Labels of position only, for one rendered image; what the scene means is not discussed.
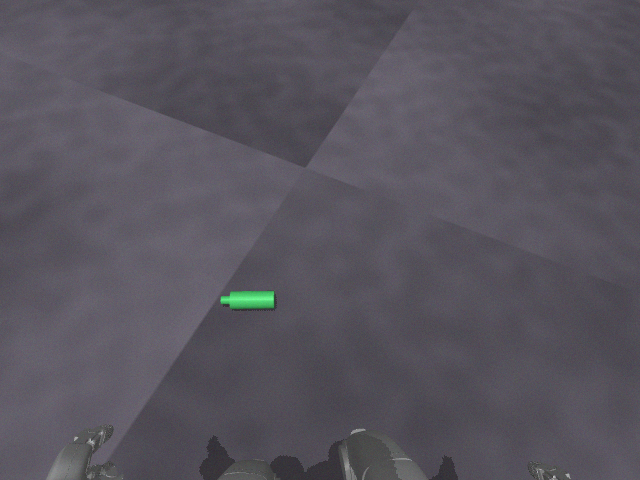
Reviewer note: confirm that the left robot hand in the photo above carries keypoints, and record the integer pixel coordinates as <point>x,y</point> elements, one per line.
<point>72,463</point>

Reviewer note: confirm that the right robot hand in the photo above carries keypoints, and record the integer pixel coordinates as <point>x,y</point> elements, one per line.
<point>543,471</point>

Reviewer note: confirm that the bottle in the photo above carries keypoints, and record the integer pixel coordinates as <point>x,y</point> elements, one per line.
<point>250,299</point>

